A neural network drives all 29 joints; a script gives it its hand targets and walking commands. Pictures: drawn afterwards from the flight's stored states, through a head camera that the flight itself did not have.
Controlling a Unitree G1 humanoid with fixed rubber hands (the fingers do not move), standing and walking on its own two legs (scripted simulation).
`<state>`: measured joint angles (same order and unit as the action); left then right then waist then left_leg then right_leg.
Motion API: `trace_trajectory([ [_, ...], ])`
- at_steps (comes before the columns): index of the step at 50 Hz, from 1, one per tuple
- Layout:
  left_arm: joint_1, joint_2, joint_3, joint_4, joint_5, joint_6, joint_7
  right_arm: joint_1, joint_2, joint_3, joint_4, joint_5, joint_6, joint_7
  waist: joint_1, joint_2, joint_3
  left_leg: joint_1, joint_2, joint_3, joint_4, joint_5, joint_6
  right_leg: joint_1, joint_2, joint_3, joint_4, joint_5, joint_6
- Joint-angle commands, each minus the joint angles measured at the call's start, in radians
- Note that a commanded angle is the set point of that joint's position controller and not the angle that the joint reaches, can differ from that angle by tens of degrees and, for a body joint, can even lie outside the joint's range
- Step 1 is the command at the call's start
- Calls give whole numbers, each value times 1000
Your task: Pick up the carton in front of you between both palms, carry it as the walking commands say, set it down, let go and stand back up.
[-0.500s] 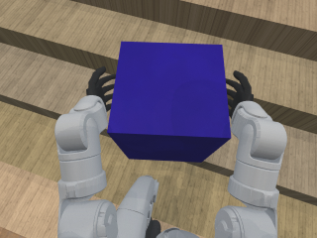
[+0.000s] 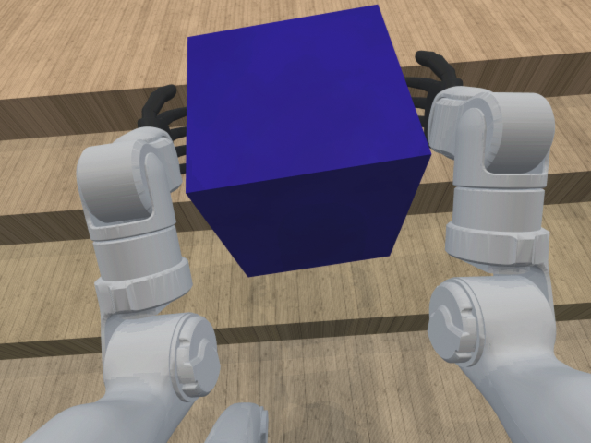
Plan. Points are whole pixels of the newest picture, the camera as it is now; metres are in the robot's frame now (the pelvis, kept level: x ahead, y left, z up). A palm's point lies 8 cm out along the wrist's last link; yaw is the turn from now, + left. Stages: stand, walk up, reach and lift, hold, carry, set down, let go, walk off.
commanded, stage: carry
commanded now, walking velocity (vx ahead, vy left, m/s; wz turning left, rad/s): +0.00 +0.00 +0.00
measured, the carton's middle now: (302, 162) +0.44 -0.02 +0.12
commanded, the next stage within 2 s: none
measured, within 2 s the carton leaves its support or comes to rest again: neither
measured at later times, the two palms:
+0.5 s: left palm out of the picture +0.72 -0.06 +0.30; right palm out of the picture +0.68 -0.36 +0.30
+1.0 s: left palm out of the picture +0.92 -0.11 +0.39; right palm out of the picture +0.88 -0.41 +0.39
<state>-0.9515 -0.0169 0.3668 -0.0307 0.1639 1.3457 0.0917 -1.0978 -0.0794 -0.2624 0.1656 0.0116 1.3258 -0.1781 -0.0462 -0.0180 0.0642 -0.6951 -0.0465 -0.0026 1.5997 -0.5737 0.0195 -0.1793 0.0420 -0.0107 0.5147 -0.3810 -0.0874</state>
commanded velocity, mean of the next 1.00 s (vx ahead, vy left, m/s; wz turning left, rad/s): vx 0.00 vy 0.00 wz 0.00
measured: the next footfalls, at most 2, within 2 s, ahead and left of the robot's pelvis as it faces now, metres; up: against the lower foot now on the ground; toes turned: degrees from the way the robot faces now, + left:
left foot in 0.12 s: +0.24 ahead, +0.02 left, +0.16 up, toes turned +1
right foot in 0.36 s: +0.28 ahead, -0.27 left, +0.16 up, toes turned -5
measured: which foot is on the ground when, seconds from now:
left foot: up 0.00-0.10, down 0.12-0.42, up 0.44-0.72, down 0.74-1.00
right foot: down 0.00-0.14, up 0.16-0.34, down 0.36-0.74, up 0.76-0.98, down 1.00-1.00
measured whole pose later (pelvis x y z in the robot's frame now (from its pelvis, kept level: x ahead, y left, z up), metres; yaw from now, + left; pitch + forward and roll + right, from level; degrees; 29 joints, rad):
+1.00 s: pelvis +0.55 -0.21 +0.29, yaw -3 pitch +3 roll +0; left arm -0.63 -0.06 0.28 0.07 0.14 1.19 0.09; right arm -0.67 0.02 -0.18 0.14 -0.04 1.18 -0.15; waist -0.12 0.04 0.05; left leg -0.41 -0.07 0.11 0.57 -0.20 0.13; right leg -0.67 0.03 -0.01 1.08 -0.33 -0.05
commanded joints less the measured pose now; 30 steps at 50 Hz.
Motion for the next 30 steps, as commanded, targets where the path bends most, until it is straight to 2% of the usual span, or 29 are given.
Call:
trace_trajectory([
  [1,-841,-855,-591,-159,-479,56,-174,-585,1105,491,-122,325,63,241,122,-110,-469,-415,-20,138,-28,-11,-10,636,-237,159,15,1660,117],
  [2,-867,-901,-618,-174,-527,64,-191,-592,1100,491,-144,295,68,226,134,-157,-475,-436,-28,174,-15,-17,8,624,-208,152,-8,1604,108],
  [3,-872,-949,-642,-178,-562,67,-206,-575,1100,490,-152,259,68,211,112,-210,-492,-382,-43,234,-93,-95,30,591,-183,145,-75,1672,108],
  [4,-879,-991,-674,-175,-593,67,-222,-571,1088,488,-168,215,61,197,96,-185,-502,-265,-76,295,-257,-82,45,533,-149,94,-97,1781,137],
  [5,-881,-1037,-692,-175,-615,61,-236,-534,1080,486,-157,175,56,187,31,-78,-537,112,-159,409,-641,-51,23,320,-111,-16,-81,1976,179],
  [6,-904,-1055,-706,-188,-632,47,-246,-481,1075,502,-146,155,45,181,-64,-59,-611,527,-231,461,-826,200,23,85,-83,-47,118,2095,258],
  [7,-905,-1056,-712,-192,-636,36,-255,-422,1092,517,-169,164,31,182,-229,104,-730,963,-40,184,-1023,655,168,-267,-27,-96,745,1349,316],
  [8,-907,-1107,-732,-147,-645,42,-274,-324,1128,508,-147,150,-11,174,-319,662,-956,1081,393,-607,-1071,1149,503,-616,146,88,1734,-192,310],
  [9,-880,-1110,-748,-124,-623,30,-285,-281,1082,492,-169,101,-21,172,-250,353,-1009,1154,291,-646,-846,1393,483,-714,109,444,1815,-254,167],
  [10,-805,-1112,-727,-110,-610,8,-285,-301,1116,584,-232,138,-30,181,-188,143,-904,1184,358,-624,-846,1226,426,-929,97,473,1832,-363,98],
  [11,-776,-1052,-706,-116,-567,-8,-276,-416,1218,673,-285,221,-41,191,-166,-43,-819,1159,339,-594,-876,1085,359,-1015,68,400,1736,-363,31],
  [12,-691,-1023,-679,-96,-508,-22,-262,-469,1261,734,-342,292,-49,203,-142,-123,-747,1166,292,-552,-912,952,318,-1087,58,349,1668,-314,-2],
  [13,-565,-974,-646,-67,-442,-39,-247,-510,1298,795,-387,363,-56,219,-70,-182,-691,1048,278,-428,-959,907,289,-1003,22,252,1492,-196,2],
  [14,-477,-943,-629,-58,-388,-56,-234,-534,1329,840,-420,425,-66,237,-49,-173,-643,927,267,-359,-972,864,245,-929,-7,216,1332,-167,16],
  [15,-436,-925,-613,-44,-344,-73,-221,-575,1327,861,-440,459,-76,257,5,-154,-590,708,230,-266,-1010,920,212,-728,-65,133,1030,-105,38],
  [16,-391,-920,-622,-23,-316,-85,-210,-585,1335,873,-423,493,-75,278,2,-82,-552,547,175,-157,-1030,1085,184,-555,-67,16,811,-34,55],
  [17,-381,-906,-623,-20,-294,-96,-198,-580,1327,870,-398,510,-77,297,-18,69,-568,509,154,-84,-1041,1228,172,-442,-58,-49,678,53,65],
  [18,-378,-904,-629,-18,-280,-103,-190,-568,1324,865,-364,518,-79,311,-12,185,-620,486,153,-57,-1040,1233,156,-305,-74,-46,547,183,55],
  [19,-444,-901,-647,-24,-284,-113,-179,-567,1325,849,-334,522,-77,324,-1,207,-651,608,120,-50,-1010,1182,119,-321,-54,-21,385,83,48],
  [20,-467,-903,-653,-19,-270,-120,-166,-573,1321,841,-288,530,-72,334,14,92,-683,638,74,14,-817,1262,55,-100,-11,-81,122,479,53],
  [21,-399,-923,-649,9,-271,-124,-161,-524,1315,824,-242,526,-71,341,56,26,-657,577,48,-11,-702,1157,20,120,9,-109,-290,732,79],
  [22,-393,-958,-676,-3,-285,-125,-165,-481,1309,808,-206,501,-78,349,56,-51,-584,411,0,-15,-544,363,52,360,-106,-60,-554,963,91],
  [23,-360,-969,-669,21,-297,-113,-174,-402,1261,765,-110,476,-86,351,32,-53,-481,55,-39,-36,-349,66,60,583,-213,-23,-410,1295,128],
  [24,-345,-909,-659,92,-271,-105,-174,-339,1253,730,-43,437,-85,346,96,-251,-584,-401,-72,14,-38,-209,35,1092,-410,121,125,2306,62],
  [25,-245,-875,-660,148,-297,-98,-176,-211,1218,689,53,390,-83,337,164,-221,-664,-603,-78,1,199,-260,23,1191,-442,173,198,2401,25],
  [26,-269,-888,-669,113,-317,-105,-180,-199,1225,668,53,368,-83,332,197,-148,-651,-686,-70,-3,290,-200,24,1093,-405,204,148,2049,-26],
  [27,-350,-913,-671,56,-353,-107,-185,-259,1235,658,30,366,-80,327,220,-113,-600,-772,-66,26,395,-222,33,1035,-366,205,104,1821,-55],
  [28,-430,-949,-699,26,-405,-102,-193,-263,1228,656,23,365,-70,321,210,-97,-534,-798,-47,46,396,-244,50,957,-364,229,65,1711,-84],
  [30,-585,-1036,-761,-65,-514,-101,-222,-302,1200,642,-64,330,-70,292,167,-58,-475,-707,-14,81,295,-191,65,740,-328,150,-41,1369,-86],
])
